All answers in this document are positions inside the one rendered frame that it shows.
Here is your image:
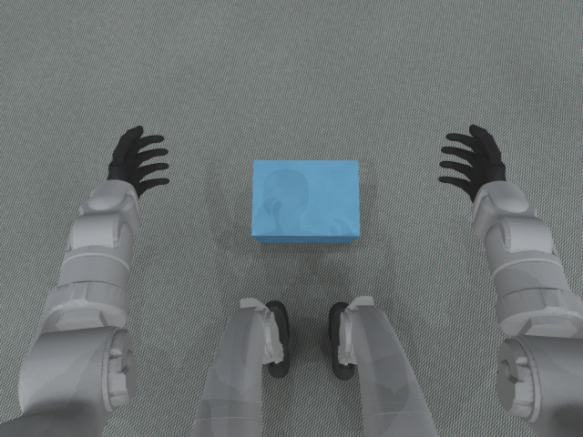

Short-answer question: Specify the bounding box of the robot left thigh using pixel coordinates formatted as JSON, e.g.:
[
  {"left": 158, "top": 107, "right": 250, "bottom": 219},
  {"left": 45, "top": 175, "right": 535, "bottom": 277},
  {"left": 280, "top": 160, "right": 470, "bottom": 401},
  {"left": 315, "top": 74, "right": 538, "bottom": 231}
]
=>
[{"left": 191, "top": 307, "right": 277, "bottom": 437}]

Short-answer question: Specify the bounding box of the left robot foot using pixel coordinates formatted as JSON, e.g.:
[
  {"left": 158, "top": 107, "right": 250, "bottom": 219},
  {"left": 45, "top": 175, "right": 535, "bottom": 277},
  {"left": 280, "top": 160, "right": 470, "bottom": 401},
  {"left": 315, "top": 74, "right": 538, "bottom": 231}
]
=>
[{"left": 265, "top": 300, "right": 290, "bottom": 379}]

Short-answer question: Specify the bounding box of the robot left upper arm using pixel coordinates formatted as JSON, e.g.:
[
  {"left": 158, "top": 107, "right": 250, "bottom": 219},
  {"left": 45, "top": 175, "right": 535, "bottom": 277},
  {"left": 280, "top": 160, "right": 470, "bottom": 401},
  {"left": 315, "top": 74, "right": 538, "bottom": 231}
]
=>
[{"left": 0, "top": 326, "right": 138, "bottom": 437}]

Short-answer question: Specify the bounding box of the carton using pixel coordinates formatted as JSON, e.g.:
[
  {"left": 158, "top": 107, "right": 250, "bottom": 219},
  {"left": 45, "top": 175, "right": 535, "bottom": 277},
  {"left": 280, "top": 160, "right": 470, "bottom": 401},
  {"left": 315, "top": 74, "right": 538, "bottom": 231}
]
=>
[{"left": 251, "top": 160, "right": 360, "bottom": 244}]

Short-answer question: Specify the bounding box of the left robot forearm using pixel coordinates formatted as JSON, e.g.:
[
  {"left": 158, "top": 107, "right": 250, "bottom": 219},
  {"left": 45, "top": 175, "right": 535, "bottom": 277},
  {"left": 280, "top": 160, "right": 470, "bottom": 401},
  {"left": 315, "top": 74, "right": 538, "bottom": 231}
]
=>
[{"left": 18, "top": 179, "right": 141, "bottom": 412}]

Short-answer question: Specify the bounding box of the left robot hand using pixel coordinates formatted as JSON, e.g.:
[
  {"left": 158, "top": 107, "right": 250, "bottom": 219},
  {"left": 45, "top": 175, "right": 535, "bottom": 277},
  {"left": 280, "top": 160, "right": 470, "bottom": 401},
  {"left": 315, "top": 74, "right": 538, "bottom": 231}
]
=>
[{"left": 107, "top": 126, "right": 169, "bottom": 200}]

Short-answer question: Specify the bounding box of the right robot hand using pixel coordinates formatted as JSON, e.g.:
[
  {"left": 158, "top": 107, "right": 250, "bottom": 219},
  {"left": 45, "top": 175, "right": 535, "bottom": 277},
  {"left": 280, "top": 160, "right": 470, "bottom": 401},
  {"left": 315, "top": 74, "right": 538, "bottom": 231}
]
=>
[{"left": 438, "top": 125, "right": 506, "bottom": 204}]

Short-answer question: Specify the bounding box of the robot right upper arm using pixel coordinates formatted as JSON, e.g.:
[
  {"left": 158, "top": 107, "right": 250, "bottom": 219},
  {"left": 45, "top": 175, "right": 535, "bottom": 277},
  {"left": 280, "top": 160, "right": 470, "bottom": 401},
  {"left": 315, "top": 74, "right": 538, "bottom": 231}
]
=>
[{"left": 496, "top": 335, "right": 583, "bottom": 437}]

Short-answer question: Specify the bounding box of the right robot forearm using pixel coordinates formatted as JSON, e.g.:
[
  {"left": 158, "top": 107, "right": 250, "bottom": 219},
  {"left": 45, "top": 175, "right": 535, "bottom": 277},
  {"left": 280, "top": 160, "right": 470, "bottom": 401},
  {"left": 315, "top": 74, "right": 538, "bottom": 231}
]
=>
[{"left": 472, "top": 181, "right": 583, "bottom": 339}]

